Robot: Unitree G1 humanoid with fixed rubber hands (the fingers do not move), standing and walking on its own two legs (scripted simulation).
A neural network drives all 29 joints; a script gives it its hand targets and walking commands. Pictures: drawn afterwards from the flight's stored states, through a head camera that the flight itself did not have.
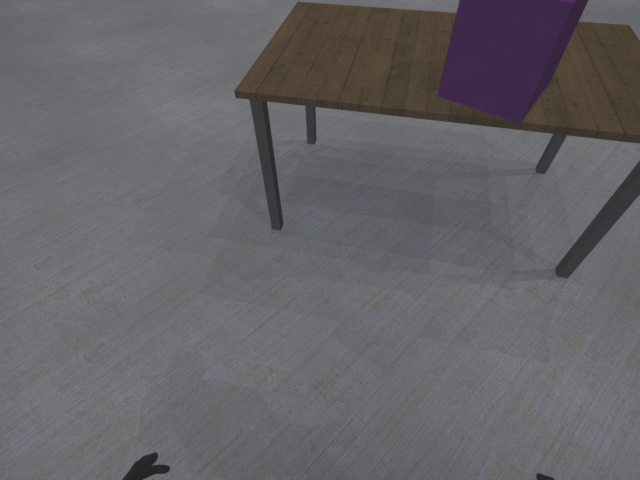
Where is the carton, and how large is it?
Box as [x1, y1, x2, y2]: [437, 0, 587, 122]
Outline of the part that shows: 587,0 460,0 437,95 520,122 550,80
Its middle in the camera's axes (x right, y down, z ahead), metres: +0.51 -0.54 +1.02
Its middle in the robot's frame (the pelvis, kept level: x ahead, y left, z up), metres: +1.14 -0.49 +0.02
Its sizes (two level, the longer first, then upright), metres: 0.284 0.240 0.286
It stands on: a table, 0.65 m high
